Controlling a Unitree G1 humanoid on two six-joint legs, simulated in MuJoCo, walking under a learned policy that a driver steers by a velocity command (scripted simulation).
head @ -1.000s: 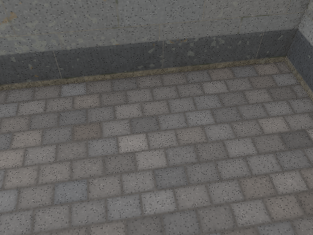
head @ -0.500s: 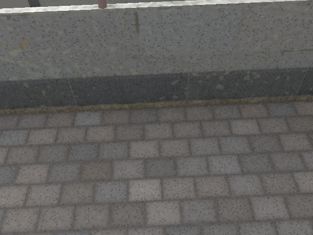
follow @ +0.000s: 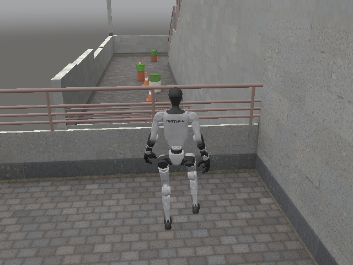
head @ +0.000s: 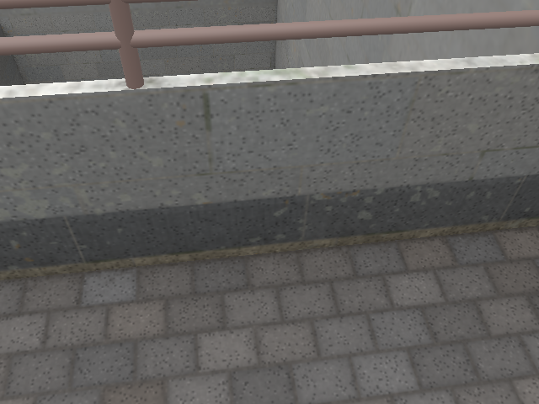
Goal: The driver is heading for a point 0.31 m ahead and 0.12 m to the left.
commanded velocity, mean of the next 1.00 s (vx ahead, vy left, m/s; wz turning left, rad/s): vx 0.22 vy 0.00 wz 0.07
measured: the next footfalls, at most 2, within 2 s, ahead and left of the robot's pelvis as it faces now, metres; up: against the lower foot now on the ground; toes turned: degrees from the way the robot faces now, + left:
right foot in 0.26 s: +0.33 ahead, -0.16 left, +0.00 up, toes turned +0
left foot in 0.62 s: +0.35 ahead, +0.09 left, +0.00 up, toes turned +5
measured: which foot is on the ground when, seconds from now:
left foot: down 0.00-0.28, up 0.30-0.60, down 0.62-1.00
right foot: up 0.00-0.24, down 0.26-1.00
